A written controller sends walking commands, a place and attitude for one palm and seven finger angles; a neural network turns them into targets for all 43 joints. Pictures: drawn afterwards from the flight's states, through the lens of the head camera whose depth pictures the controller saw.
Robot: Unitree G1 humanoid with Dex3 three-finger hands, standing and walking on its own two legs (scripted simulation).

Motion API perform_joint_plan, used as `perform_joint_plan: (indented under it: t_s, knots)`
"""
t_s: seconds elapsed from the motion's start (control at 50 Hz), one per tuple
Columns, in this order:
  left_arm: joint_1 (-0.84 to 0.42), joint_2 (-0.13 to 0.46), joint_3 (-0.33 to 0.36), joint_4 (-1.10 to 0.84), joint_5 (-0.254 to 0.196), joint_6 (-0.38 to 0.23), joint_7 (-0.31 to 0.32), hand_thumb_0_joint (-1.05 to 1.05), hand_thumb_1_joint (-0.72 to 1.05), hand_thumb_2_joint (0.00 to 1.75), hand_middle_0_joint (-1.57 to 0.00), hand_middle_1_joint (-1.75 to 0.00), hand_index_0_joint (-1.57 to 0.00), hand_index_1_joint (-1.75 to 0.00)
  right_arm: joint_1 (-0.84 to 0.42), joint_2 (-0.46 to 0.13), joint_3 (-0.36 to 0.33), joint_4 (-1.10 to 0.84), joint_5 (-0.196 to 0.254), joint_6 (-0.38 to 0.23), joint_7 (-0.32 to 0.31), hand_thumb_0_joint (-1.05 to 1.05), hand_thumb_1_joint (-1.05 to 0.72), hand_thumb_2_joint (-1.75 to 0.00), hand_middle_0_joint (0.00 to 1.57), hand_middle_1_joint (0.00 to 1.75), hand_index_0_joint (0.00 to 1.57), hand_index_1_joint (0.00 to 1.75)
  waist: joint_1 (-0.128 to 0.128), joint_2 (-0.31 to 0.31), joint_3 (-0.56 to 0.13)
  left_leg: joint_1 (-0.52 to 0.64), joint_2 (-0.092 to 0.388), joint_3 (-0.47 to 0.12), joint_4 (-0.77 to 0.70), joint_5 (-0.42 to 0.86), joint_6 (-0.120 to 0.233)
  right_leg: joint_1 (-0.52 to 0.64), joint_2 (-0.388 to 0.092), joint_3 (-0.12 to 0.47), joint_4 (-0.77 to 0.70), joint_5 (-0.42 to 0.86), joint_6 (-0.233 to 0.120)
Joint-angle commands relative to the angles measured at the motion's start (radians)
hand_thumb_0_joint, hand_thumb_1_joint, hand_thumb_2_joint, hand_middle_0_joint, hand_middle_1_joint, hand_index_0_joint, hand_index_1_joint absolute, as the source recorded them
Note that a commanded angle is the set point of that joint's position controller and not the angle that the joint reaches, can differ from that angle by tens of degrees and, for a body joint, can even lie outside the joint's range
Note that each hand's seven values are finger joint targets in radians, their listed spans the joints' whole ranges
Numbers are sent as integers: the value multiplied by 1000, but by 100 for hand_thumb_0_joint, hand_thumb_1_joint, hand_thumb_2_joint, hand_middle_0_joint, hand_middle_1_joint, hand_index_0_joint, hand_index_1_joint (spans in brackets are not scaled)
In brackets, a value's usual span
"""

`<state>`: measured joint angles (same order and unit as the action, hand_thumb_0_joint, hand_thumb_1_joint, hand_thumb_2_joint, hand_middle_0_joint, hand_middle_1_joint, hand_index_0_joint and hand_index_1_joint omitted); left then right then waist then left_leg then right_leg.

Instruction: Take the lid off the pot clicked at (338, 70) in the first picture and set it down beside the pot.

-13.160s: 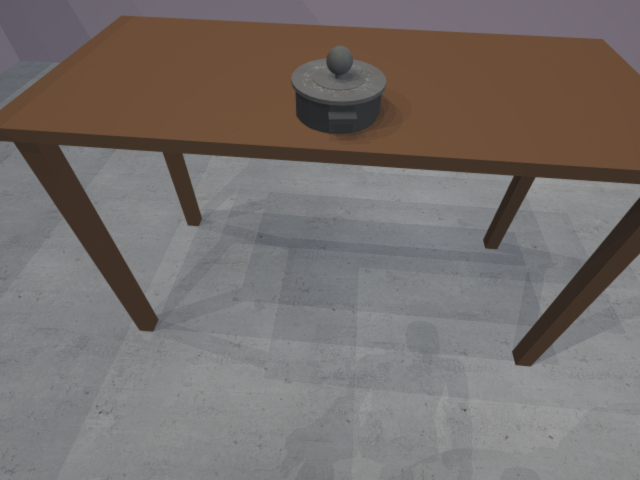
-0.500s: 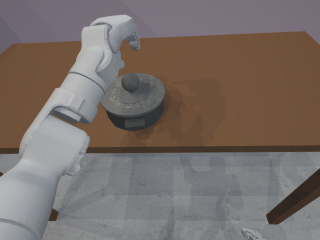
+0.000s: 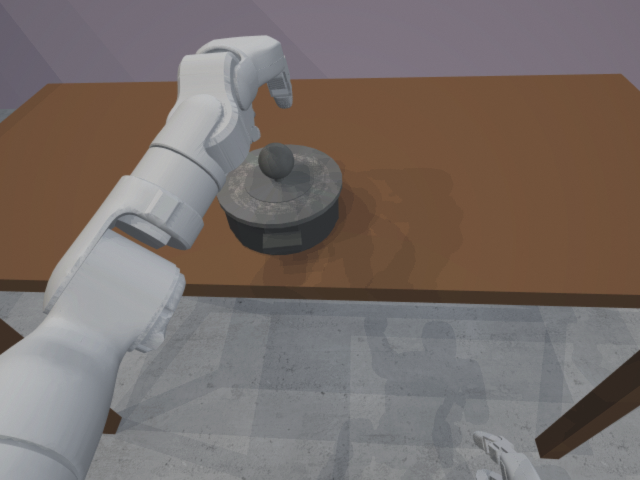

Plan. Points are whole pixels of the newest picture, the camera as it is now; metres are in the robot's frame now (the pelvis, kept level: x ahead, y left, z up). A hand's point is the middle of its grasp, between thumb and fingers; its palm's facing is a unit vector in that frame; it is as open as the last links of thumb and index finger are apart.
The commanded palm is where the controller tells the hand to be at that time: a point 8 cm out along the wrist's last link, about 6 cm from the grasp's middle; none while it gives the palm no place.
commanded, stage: move the open hand above the knob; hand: left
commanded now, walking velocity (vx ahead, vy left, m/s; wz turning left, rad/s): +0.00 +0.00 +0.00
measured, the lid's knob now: (276, 161) +0.49 +0.09 +0.16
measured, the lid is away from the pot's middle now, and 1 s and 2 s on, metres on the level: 0.00 0.00 0.00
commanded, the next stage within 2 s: lower the open fingers around the knob in 0.04 s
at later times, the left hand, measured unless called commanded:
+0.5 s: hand (271, 131) +0.46 +0.08 +0.23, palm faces -0.25 -0.05 -0.97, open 10.2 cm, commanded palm +0.44 +0.09 +0.28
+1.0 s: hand (271, 156) +0.46 +0.08 +0.19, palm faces -0.34 -0.05 -0.94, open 10.2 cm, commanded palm +0.46 +0.09 +0.25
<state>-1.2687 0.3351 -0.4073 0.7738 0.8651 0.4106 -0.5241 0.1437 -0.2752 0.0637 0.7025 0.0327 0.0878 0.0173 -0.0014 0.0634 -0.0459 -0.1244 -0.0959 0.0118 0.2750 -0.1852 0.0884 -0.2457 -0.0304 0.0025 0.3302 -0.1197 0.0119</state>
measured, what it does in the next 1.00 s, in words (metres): stands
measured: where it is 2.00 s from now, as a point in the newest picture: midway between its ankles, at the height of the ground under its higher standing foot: outside the picture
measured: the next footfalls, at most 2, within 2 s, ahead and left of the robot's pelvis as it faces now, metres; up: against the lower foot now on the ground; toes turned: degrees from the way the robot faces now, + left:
none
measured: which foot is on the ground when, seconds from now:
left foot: down 0.00-1.00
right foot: down 0.00-1.00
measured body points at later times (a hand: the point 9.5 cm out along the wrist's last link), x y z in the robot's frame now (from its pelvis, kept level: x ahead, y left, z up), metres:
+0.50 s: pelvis +0.01 -0.01 +0.00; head +0.01 -0.04 +0.45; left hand +0.47 +0.08 +0.28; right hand +0.13 -0.25 -0.13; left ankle -0.03 +0.06 -0.75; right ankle +0.03 -0.13 -0.75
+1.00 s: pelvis +0.00 -0.01 +0.00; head +0.02 -0.03 +0.45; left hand +0.47 +0.09 +0.24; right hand +0.13 -0.25 -0.13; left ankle -0.03 +0.06 -0.75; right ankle +0.03 -0.13 -0.75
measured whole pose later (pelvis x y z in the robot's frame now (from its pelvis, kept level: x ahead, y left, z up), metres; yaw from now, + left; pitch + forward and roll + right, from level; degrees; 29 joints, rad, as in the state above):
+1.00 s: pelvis +0.00 -0.01 +0.00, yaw +0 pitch +3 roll +0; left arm -1.23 0.29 -0.41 0.92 0.86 0.38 -0.49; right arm 0.17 -0.27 0.06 0.73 0.02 0.09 0.00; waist -0.03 0.06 -0.03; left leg -0.16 -0.08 0.01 0.30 -0.20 0.08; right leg -0.28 -0.02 0.00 0.35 -0.13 0.00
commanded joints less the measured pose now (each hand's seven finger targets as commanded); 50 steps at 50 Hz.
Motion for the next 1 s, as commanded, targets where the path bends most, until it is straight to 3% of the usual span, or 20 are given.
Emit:
perform_joint_plan:
  t_s: [0.0,0.04,0.06,0.12,0.2,0.22,0.24,0.28,0.34,0.38,0.48,0.52,0.54,0.58,0.68,0.72,0.74,0.76,0.84,0.98]
  knots:
    - [-590,143,71,-95,42,-11,47,0,-43,174,-87,-8,-87,-8,-62,-113,-36,-110,2,-37,-7,0,-90,-90,20,30,20,30,-22,-123,-284,45,23,-46,-29,255,-52,130,69,-27,-4,101,-70]
    - [-626,207,119,-217,53,-35,54,0,-43,174,-87,-8,-87,-8,-56,-121,-44,-128,-9,-46,-3,0,-90,-90,20,30,20,30,-10,-86,-421,99,24,-52,-14,349,-62,184,71,-11,0,155,-73]
    - [-616,170,85,-176,61,-34,54,0,-43,174,-87,-8,-87,-8,-66,-110,-42,-132,-10,-51,-1,0,-90,-90,20,30,20,30,-10,-78,-429,103,28,-51,3,379,-61,183,67,-12,15,163,-73]
    - [-534,149,89,-127,39,-22,55,0,-43,174,-87,-8,-87,-8,-48,-120,-50,-126,-5,-40,5,0,-90,-90,20,30,20,30,-9,-104,-377,81,29,-43,0,381,-61,170,73,-21,1,172,-72]
    - [-527,224,167,-62,35,-13,53,0,-43,174,-87,-8,-87,-8,-35,-121,-43,-111,-9,-42,-6,0,-90,-90,20,30,20,30,3,-198,-334,15,23,-27,-22,318,-38,212,65,-17,4,182,-62]
    - [-506,205,151,-99,13,-17,56,0,-43,174,-87,-8,-87,-8,-50,-130,-44,-126,-9,-38,-4,0,-90,-90,20,30,20,30,10,-147,-347,22,23,-25,-17,344,-44,216,64,-16,4,199,-66]
    - [-570,225,158,-132,33,-24,55,0,-43,174,-87,-8,-87,-8,-39,-120,-43,-123,-13,-45,-6,0,-90,-90,20,30,20,30,1,-161,-386,37,19,-28,-22,348,-41,229,66,-7,2,200,-62]
    - [-537,184,127,-64,34,-15,55,0,-43,174,-87,-8,-87,-8,-33,-115,-44,-113,-10,-42,-8,0,-90,-90,20,30,20,30,-4,-194,-334,22,22,-23,-17,329,-36,208,65,-14,4,189,-59]
    - [-568,237,162,-187,38,-30,61,0,-43,174,-87,-8,-87,-8,-41,-119,-49,-135,-15,-49,-3,0,-90,-90,20,30,20,30,8,-139,-432,58,18,-24,-6,385,-37,249,66,2,13,228,-62]
    - [-546,191,127,-195,34,-26,58,0,-43,174,-87,-8,-87,-8,-49,-108,-51,-141,-12,-56,3,0,-90,-90,20,30,20,30,8,-137,-449,73,20,-24,16,433,-34,254,64,1,26,262,-61]
    - [-482,133,86,-69,22,-4,51,0,-43,174,-87,-8,-87,-8,-43,-119,-47,-114,-2,-33,-3,0,-90,-90,20,30,20,30,-21,-182,-260,15,18,-16,-10,283,-32,150,69,-23,-2,170,-58]
    - [-539,141,88,-166,-1,-19,60,0,-43,174,-87,-8,-87,-8,-65,-121,-50,-128,-4,-39,-6,0,-90,-90,20,30,20,30,-16,-111,-321,49,13,-21,1,294,-33,167,68,-15,5,183,-62]
    - [-637,189,111,-259,16,-36,66,0,-43,174,-87,-8,-87,-8,-54,-110,-48,-131,-11,-57,-6,0,-90,-90,20,30,20,30,-14,-91,-433,90,10,-38,4,335,-36,208,69,1,15,206,-63]
    - [-614,145,78,-223,23,-36,71,0,-43,174,-87,-8,-87,-8,-52,-101,-49,-127,-13,-69,-6,0,-90,-90,20,30,20,30,-18,-82,-468,126,18,-45,34,420,-39,197,69,-2,30,245,-65]
    - [-472,149,105,-6,29,-9,69,0,-43,174,-87,-8,-87,-8,-37,-115,-44,-94,-5,-34,-14,0,-90,-90,20,30,20,30,-23,-213,-297,2,13,-17,1,286,-35,183,65,-19,13,204,-56]
    - [-444,125,94,-45,7,-17,69,0,-43,174,-87,-8,-87,-8,-58,-121,-46,-112,-8,-26,-12,0,-90,-90,20,30,20,30,-10,-149,-321,10,10,-14,7,302,-37,189,63,-20,19,219,-61]
    - [-505,151,102,-109,23,-28,66,0,-43,174,-87,-8,-87,-8,-54,-115,-46,-110,-12,-31,-11,0,-90,-90,20,30,20,30,-15,-136,-391,44,10,-23,10,353,-40,212,65,-8,25,246,-61]
    - [-490,101,61,-98,23,-26,63,0,-43,174,-87,-8,-87,-8,-65,-105,-45,-120,-12,-34,-9,0,-90,-90,20,30,20,30,-14,-131,-394,53,12,-25,26,373,-37,208,62,-9,33,255,-60]
    - [-547,163,99,-87,29,-28,68,0,-43,174,-87,-8,-87,-8,-43,-116,-46,-104,-13,-22,-19,0,-90,-90,20,30,20,30,-34,-147,-366,42,11,-26,11,303,-37,180,70,-13,15,211,-58]
    - [-566,126,77,2,25,-48,83,0,-43,174,-87,-8,-87,-8,-5,-112,-48,-76,-14,-38,-28,0,-90,-90,20,30,20,30,-44,-133,-376,40,14,-37,23,286,-42,159,72,-15,29,192,-60]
